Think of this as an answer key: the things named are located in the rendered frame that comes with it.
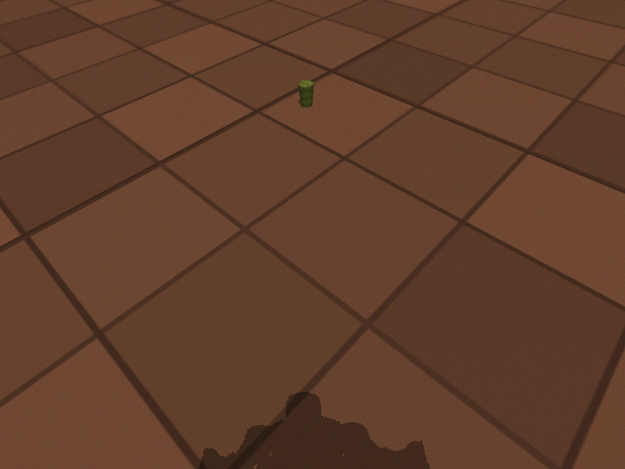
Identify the cup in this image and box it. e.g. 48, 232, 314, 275
299, 80, 313, 107

